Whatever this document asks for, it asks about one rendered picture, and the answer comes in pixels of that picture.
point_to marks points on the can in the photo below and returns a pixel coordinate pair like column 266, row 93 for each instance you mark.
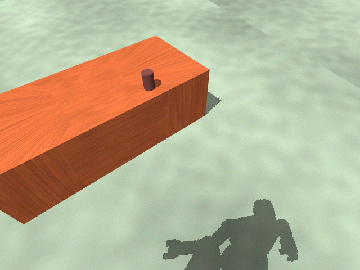
column 148, row 79

